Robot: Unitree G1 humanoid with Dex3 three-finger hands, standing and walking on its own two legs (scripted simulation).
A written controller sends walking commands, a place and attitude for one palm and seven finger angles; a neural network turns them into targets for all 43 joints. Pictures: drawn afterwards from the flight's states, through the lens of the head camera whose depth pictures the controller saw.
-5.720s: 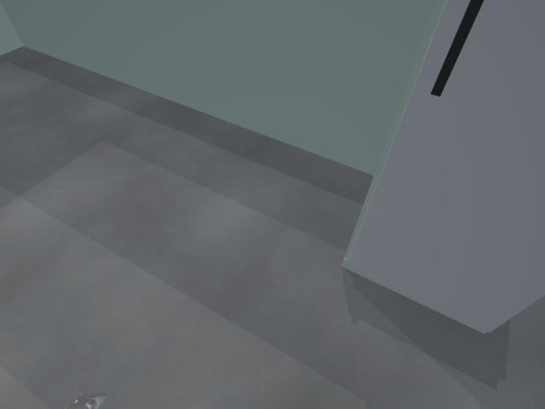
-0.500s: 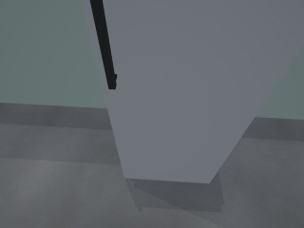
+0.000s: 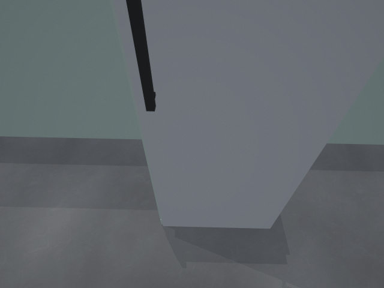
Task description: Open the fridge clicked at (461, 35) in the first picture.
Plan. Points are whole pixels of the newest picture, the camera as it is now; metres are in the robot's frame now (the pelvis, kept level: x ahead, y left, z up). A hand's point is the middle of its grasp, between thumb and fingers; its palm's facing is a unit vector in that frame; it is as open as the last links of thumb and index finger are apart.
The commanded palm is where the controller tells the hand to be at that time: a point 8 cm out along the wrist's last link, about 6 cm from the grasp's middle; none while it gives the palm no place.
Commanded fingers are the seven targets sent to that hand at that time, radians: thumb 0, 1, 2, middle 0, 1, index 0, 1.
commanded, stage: look again from close up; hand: left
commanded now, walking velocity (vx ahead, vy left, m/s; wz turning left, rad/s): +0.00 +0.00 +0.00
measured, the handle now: (143, 46) +0.49 +0.12 +0.27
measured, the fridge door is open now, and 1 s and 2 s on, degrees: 0 0 0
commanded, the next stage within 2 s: raise the hand to about handle height in 1.30 s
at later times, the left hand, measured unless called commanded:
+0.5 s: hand out of the picture -0.05 +0.19 -0.17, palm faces +0.00 -0.98 -0.20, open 7.3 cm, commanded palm none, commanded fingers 0.00 0.90 0.90 -0.20 -0.30 -0.20 -0.30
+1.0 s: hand out of the picture +0.00 +0.17 -0.17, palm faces +0.00 -0.98 -0.19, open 7.3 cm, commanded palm none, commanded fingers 0.00 0.90 0.90 -0.20 -0.30 -0.20 -0.30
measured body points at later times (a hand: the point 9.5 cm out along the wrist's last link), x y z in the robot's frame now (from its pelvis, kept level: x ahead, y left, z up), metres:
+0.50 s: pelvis -0.03 +0.01 +0.01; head -0.01 +0.02 +0.46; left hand -0.05 +0.25 -0.15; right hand -0.02 -0.21 -0.15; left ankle +0.02 +0.12 -0.73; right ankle -0.06 -0.13 -0.73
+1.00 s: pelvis -0.02 +0.00 +0.01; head +0.00 +0.00 +0.46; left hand +0.00 +0.23 -0.15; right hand +0.01 -0.23 -0.15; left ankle +0.02 +0.12 -0.73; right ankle -0.06 -0.13 -0.73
